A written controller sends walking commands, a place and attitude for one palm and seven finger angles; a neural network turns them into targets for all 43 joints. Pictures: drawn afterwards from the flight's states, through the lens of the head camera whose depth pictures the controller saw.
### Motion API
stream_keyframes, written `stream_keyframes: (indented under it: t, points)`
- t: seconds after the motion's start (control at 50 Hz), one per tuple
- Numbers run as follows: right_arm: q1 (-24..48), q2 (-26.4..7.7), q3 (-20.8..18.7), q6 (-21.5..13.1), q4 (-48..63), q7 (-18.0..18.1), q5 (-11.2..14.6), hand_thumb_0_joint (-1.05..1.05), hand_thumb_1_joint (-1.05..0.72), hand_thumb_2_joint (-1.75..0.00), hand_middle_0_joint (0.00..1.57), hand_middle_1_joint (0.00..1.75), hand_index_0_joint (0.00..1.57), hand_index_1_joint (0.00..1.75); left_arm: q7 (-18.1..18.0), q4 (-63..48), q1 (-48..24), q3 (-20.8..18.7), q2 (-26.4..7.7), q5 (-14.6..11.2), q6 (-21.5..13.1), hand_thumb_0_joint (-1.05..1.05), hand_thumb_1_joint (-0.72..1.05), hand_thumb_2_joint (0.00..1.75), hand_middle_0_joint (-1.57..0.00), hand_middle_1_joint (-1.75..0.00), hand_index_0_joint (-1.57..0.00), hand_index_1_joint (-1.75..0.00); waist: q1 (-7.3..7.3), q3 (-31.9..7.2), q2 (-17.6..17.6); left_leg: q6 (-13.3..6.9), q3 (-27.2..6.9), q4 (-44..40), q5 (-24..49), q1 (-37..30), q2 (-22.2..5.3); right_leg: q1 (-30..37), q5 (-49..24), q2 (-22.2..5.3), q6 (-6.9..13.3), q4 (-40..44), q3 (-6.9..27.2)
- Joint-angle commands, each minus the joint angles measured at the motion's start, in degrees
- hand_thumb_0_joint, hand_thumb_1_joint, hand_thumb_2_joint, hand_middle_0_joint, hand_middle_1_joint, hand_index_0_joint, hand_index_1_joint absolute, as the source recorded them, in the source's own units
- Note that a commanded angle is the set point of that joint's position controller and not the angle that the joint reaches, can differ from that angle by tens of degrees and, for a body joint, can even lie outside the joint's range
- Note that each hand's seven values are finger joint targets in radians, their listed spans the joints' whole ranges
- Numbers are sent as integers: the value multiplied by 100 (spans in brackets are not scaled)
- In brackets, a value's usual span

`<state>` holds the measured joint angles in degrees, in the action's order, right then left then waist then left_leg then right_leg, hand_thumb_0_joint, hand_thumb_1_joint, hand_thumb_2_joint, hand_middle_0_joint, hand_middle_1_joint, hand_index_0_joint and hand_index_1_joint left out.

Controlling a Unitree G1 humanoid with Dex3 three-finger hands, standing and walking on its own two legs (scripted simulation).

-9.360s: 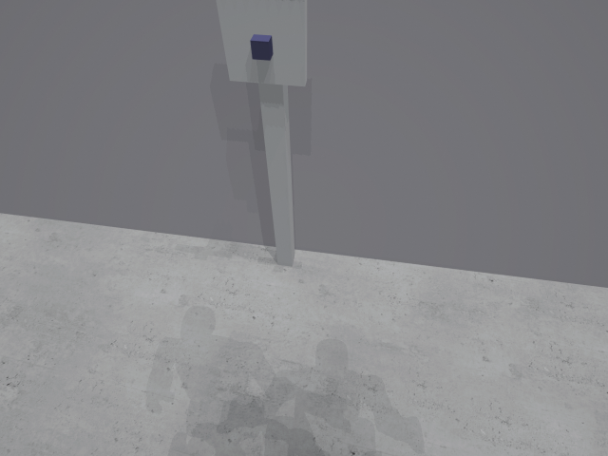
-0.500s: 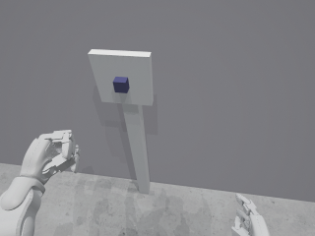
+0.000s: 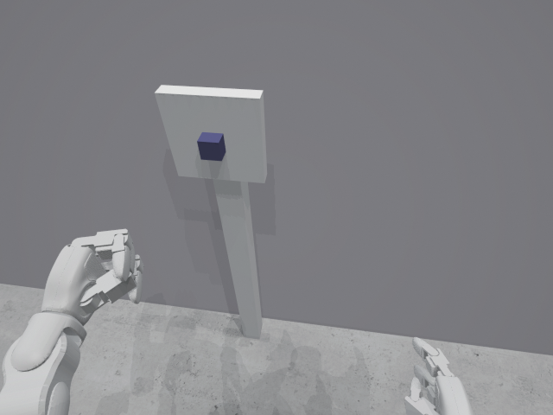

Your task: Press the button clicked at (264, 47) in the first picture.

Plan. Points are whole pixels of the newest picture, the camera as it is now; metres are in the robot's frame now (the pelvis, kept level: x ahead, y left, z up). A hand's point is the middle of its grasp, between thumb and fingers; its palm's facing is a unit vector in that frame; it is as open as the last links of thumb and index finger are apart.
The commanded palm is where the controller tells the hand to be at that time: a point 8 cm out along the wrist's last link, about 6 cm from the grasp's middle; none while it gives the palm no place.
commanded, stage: aim a knuckle at the button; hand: left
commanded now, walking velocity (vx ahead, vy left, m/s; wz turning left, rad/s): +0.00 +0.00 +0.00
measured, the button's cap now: (212, 145) +0.52 +0.18 +0.13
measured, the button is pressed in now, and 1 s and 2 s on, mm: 0 0 0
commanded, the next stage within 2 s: press the button with the knuckle in 1.78 s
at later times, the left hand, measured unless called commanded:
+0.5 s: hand (178, 235) +0.33 +0.18 +0.11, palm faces -0.01 -1.00 -0.04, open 3.1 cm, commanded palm +0.31 +0.23 +0.12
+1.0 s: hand (216, 195) +0.42 +0.15 +0.11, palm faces -0.02 -1.00 -0.03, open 3.1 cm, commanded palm +0.40 +0.20 +0.11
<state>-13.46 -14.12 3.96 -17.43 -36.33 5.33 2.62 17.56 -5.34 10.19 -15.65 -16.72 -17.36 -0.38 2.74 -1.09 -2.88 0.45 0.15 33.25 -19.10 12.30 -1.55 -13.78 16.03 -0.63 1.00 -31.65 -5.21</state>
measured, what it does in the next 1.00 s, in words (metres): stands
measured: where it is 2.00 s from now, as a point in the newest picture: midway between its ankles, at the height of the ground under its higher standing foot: outside the picture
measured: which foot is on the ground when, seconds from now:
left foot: down 0.00-1.00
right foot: down 0.00-1.00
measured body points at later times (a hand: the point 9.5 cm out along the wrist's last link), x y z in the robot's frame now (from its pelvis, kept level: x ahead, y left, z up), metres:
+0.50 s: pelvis +0.00 +0.00 +0.00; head +0.01 -0.02 +0.45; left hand +0.32 +0.24 +0.12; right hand +0.16 -0.24 -0.09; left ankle -0.01 +0.12 -0.73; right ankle +0.01 -0.11 -0.73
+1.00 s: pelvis +0.00 +0.00 +0.00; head +0.04 -0.01 +0.44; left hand +0.41 +0.20 +0.11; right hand +0.11 -0.25 -0.12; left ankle -0.01 +0.12 -0.73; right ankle +0.01 -0.11 -0.73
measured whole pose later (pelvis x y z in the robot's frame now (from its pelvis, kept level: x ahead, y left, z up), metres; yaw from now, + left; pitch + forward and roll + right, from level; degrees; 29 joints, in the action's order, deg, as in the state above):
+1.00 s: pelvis +0.00 +0.00 +0.00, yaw -2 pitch +5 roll +0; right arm -16.4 -14.2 1.8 -7.4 -38.6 3.3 1.8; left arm 8.0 37.2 -29.7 -12.3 -14.9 -9.1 -10.1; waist -2.2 -0.7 -1.1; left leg 0.2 2.3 34.9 -19.5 20.2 -1.5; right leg -23.3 16.4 -0.7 0.9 -34.8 -3.0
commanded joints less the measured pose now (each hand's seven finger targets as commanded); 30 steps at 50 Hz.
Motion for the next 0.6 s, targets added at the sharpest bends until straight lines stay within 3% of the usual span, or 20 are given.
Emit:
stream_keyframes:
  t: [0.0, 0.06, 0.08, 0.1, 0.12, 0.14, 0.16, 0.2, 0.26, 0.28, 0.36, 0.4, 0.42, 0.48, 0.5, 0.56, 0.58]
  points:
    - [632, -674, -260, -351, 793, 95, 69, 0, -90, -90, 20, 30, 20, 30, -77, -761, -1828, -336, -924, -36, -474, 0, 90, 90, -130, -150, -130, -150, -174, -413, 22, -174, -54, -535, 784, 107, 177, 8, -478, 29, -68, 582, 243]
    - [651, -678, -267, -338, 817, 116, 85, 0, -90, -90, 20, 30, 20, 30, -17, -536, -2124, -59, -803, 55, -400, 0, 90, 90, -130, -150, -130, -150, -184, -468, -132, -180, -42, -527, 726, 110, 183, -1, -440, -1, -52, 571, 291]
    - [610, -700, -274, -320, 800, 132, 88, 0, -90, -90, 20, 30, 20, 30, -31, -400, -2244, -140, -926, 79, -373, 0, 90, 90, -130, -150, -130, -150, -194, -559, 39, -182, -58, -527, 784, 123, 176, 54, -508, 4, -53, 539, 267]
    - [630, -701, -276, -305, 810, 137, 87, 0, -90, -90, 20, 30, 20, 30, -22, -382, -2435, -104, -936, 109, -364, 0, 90, 90, -130, -150, -130, -150, -201, -698, -63, -181, -47, -516, 808, 85, 182, 71, -537, -5, -55, 519, 282]
    - [600, -710, -279, -281, 796, 142, 76, 0, -90, -90, 20, 30, 20, 30, -57, -247, -2480, -219, -1059, 112, -353, 0, 90, 90, -130, -150, -130, -150, -182, -705, 219, -186, -69, -507, 822, 149, 162, 118, -506, 15, -56, 514, 288]
    - [626, -700, -274, -269, 817, 143, 73, 0, -90, -90, 20, 30, 20, 30, -59, -208, -2652, -127, -944, 114, -372, 0, 90, 90, -130, -150, -130, -150, -195, -782, 222, -190, -63, -513, 881, 134, 174, 141, -594, 0, -60, 485, 286]
    - [623, -689, -300, -267, 819, 142, 80, 0, -90, -90, 20, 30, 20, 30, -100, -231, -2770, -238, -1045, 111, -420, 0, 90, 90, -130, -150, -130, -150, -182, -889, 205, -183, -49, -497, 940, 80, 174, 170, -664, -6, -62, 467, 287]
    - [616, -642, -295, -278, 843, 112, 51, 0, -90, -90, 20, 30, 20, 30, -197, -333, -2875, -199, -931, 132, -544, 0, 90, 90, -130, -150, -130, -150, -130, -1188, -115, -149, -32, -491, 1230, -92, 187, 285, -1043, -13, -29, 337, 242]
    - [532, -647, -326, -241, 827, 45, 14, 0, -90, -90, 20, 30, 20, 30, -349, -76, -2665, -386, -1009, 160, -637, 0, 90, 90, -130, -150, -130, -150, -47, -1355, 165, -131, -2, -474, 1573, -35, 158, 459, -1493, -2, -26, 237, 232]
    - [517, -644, -316, -204, 803, 23, 16, 0, -90, -90, 20, 30, 20, 30, -362, 32, -2696, -260, -884, 195, -647, 0, 90, 90, -130, -150, -130, -150, -71, -1268, 76, -116, 35, -484, 1591, 5, 173, 428, -1560, -8, -24, 233, 228]
    - [465, -675, -344, -60, 782, -21, 43, 0, -90, -90, 20, 30, 20, 30, -436, 540, -2900, -42, -706, 289, -527, 0, 90, 90, -130, -150, -130, -150, -145, -860, 335, -132, 73, -523, 1457, 209, 162, 227, -1488, -10, -34, 296, 239]
    - [440, -695, -353, 26, 786, -14, 48, 0, -90, -90, 20, 30, 20, 30, -467, 668, -3160, -86, -821, 341, -473, 0, 90, 90, -130, -150, -130, -150, -172, -870, 225, -133, 99, -520, 1312, 241, 176, 175, -1323, -20, -32, 330, 282]
    - [437, -702, -350, 58, 772, -9, 39, 0, -90, -90, 20, 30, 20, 30, -483, 650, -3464, -55, -855, 357, -499, 0, 90, 90, -130, -150, -130, -150, -221, -897, 418, -150, 82, -503, 1277, 265, 167, 209, -1265, -12, -39, 348, 307]
    - [406, -675, -369, 114, 784, 13, 23, 0, -90, -90, 20, 30, 20, 30, -537, 545, -3949, -189, -1016, 397, -655, 0, 90, 90, -130, -150, -130, -150, -218, -1331, 61, -147, 103, -465, 1435, 50, 176, 325, -1434, -17, -12, 286, 347]
    - [399, -648, -355, 113, 778, 11, 23, 0, -90, -90, 20, 30, 20, 30, -546, 496, -4197, -20, -861, 399, -733, 0, 90, 90, -130, -150, -130, -150, -279, -1437, 53, -143, 93, -457, 1463, -20, 179, 309, -1475, -9, -19, 262, 332]
    - [296, -681, -359, 170, 624, 39, 22, 0, -90, -90, 20, 30, 20, 30, -578, 1006, -4656, -24, -928, 401, -878, 0, 90, 90, -130, -150, -130, -150, -394, -1319, 164, -142, 63, -436, 1295, 46, 146, 166, -1313, 13, -21, 284, 342]
    - [261, -675, -360, 184, 603, 36, 19, 0, -90, -90, 20, 30, 20, 30, -570, 1067, -4837, 103, -802, 401, -923, 0, 90, 90, -130, -150, -130, -150, -428, -1398, 112, -147, 69, -421, 1333, -9, 160, 155, -1384, 10, -21, 278, 353]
